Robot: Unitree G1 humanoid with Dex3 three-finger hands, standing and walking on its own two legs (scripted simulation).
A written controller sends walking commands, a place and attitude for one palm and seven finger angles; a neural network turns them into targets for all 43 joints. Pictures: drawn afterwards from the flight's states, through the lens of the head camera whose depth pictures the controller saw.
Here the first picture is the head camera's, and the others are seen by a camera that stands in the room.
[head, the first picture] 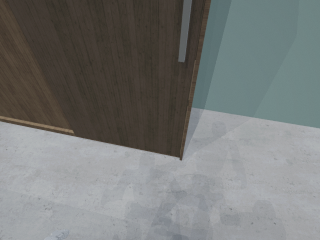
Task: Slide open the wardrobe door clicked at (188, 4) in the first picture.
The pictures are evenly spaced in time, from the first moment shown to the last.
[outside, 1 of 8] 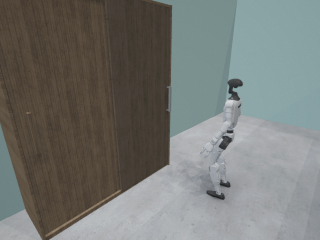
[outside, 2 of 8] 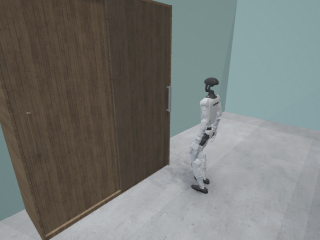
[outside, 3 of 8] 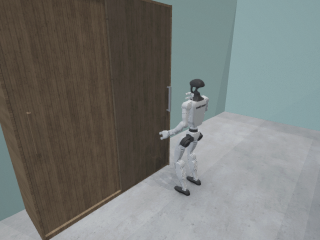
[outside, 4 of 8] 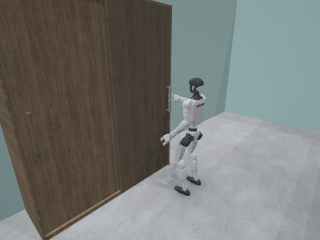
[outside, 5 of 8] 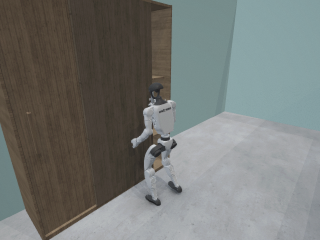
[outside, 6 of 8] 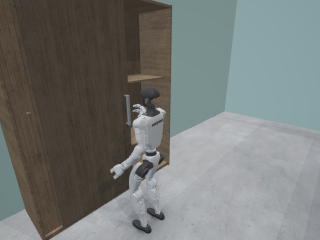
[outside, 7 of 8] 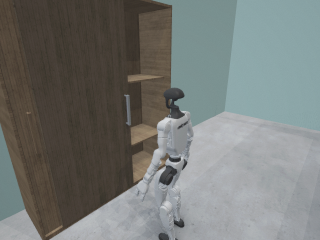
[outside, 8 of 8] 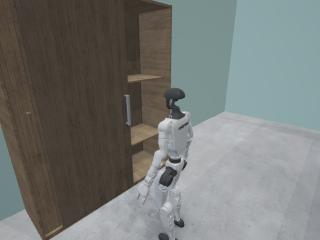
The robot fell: no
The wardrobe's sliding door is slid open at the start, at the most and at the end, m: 0.00 0.65 0.65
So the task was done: yes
